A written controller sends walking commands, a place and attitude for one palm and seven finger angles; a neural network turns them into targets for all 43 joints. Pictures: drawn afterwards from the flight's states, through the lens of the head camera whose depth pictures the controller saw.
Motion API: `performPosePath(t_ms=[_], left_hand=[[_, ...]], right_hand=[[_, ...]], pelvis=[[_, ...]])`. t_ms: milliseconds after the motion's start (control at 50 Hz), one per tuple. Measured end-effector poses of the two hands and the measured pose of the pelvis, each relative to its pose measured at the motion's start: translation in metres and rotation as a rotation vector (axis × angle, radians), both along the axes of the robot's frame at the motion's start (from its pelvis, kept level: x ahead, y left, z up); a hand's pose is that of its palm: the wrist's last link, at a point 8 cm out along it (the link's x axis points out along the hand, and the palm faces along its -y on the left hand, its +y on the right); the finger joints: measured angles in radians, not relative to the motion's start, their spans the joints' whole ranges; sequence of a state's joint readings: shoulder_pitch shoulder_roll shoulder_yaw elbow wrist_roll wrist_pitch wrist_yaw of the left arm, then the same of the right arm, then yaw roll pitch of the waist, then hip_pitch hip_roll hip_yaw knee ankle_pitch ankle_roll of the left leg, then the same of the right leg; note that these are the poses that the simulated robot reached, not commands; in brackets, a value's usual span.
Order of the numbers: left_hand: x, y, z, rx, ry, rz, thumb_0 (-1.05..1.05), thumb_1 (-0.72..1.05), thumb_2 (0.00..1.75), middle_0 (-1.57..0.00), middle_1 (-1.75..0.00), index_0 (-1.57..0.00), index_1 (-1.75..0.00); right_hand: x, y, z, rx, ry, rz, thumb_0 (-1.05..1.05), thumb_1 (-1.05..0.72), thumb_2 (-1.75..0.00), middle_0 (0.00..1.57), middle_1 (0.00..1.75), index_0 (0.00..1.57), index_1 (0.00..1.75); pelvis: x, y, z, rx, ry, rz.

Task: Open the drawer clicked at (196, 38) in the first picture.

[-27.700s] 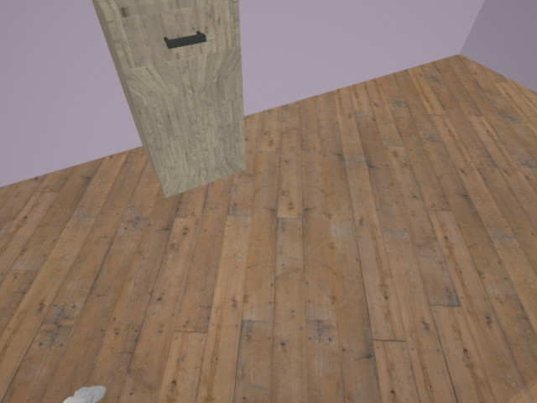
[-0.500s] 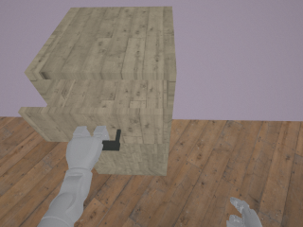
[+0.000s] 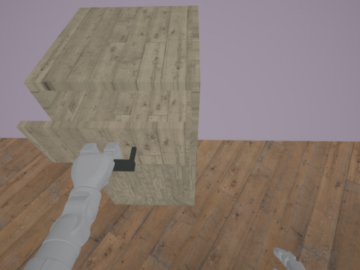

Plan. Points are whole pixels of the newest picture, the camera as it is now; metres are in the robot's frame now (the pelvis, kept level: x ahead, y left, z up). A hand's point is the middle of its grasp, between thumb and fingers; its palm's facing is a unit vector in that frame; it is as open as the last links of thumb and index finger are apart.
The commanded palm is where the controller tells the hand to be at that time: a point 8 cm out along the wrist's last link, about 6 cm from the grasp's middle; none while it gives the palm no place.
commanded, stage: pull the drawer open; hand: left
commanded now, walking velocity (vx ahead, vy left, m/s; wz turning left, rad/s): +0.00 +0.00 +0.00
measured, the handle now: (108, 157) +0.37 +0.20 +0.01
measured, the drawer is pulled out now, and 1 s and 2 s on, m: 0.12 0.30 0.29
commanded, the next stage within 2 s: open the thumb to release the handle in 1.00 s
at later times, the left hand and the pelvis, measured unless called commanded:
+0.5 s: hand (92, 221) +0.23 +0.21 -0.01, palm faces +0.00 -0.12 -0.99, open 5.5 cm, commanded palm +0.17 +0.23 +0.05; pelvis +0.01 +0.00 +0.00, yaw -1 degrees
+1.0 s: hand (78, 265) +0.14 +0.21 -0.01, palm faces -0.06 -0.09 -0.99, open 5.6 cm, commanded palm +0.09 +0.22 +0.05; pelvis +0.01 -0.01 -0.03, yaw -1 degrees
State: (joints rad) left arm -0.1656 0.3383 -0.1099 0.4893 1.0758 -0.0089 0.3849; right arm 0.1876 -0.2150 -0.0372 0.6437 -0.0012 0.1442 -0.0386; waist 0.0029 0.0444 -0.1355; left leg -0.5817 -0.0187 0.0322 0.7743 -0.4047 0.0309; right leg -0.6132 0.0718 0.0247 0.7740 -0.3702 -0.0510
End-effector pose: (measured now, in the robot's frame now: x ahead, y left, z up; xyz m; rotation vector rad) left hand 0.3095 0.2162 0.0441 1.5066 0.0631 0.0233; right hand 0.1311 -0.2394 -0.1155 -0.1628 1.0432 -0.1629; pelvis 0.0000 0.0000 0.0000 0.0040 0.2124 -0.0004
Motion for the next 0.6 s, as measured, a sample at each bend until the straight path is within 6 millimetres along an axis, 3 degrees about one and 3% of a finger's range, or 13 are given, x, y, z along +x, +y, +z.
performPosePath(t_ms=[100, 200, 320, 480, 600], left_hand=[[-0.018, 0.0, 0.001, -0.032, -0.007, 0.003, 0.0, 0.75, 0.79, -0.36, -1.36, -0.42, -1.35], [-0.048, 0.0, 0.0, -0.04, -0.03, 0.003, 0.01, 0.76, 0.79, -0.35, -1.36, -0.42, -1.35], [-0.076, -0.001, -0.001, -0.03, -0.048, 0.01, 0.0, 0.76, 0.81, -0.34, -1.35, -0.42, -1.35], [-0.101, -0.002, 0.0, -0.047, -0.025, 0.036, 0.02, 0.74, 0.8, -0.32, -1.34, -0.42, -1.35], [-0.125, -0.003, 0.002, -0.066, -0.007, 0.044, 0.04, 0.73, 0.78, -0.32, -1.34, -0.42, -1.35]], right_hand=[[-0.019, -0.018, 0.006, -0.018, -0.004, -0.058, 0.01, -0.91, -0.9, 0.2, 0.3, 0.2, 0.3], [-0.016, -0.027, 0.009, -0.038, -0.019, -0.053, 0.01, -0.91, -0.9, 0.2, 0.3, 0.2, 0.3], [0.015, -0.018, 0.011, -0.03, -0.078, 0.003, 0.01, -0.91, -0.9, 0.19, 0.3, 0.2, 0.3], [0.071, 0.017, 0.025, 0.043, -0.227, 0.096, 0.01, -0.91, -0.9, 0.19, 0.3, 0.2, 0.3], [0.097, 0.036, 0.034, 0.082, -0.292, 0.177, 0.01, -0.91, -0.9, 0.2, 0.3, 0.2, 0.3]], pelvis=[[0.002, 0.0, 0.002, 0.006, -0.001, -0.031], [0.003, 0.001, 0.001, 0.007, -0.003, -0.038], [0.004, 0.003, -0.002, 0.006, -0.014, -0.027], [0.009, 0.002, -0.003, 0.01, -0.033, -0.025], [0.013, 0.0, -0.005, 0.01, -0.032, -0.027]])
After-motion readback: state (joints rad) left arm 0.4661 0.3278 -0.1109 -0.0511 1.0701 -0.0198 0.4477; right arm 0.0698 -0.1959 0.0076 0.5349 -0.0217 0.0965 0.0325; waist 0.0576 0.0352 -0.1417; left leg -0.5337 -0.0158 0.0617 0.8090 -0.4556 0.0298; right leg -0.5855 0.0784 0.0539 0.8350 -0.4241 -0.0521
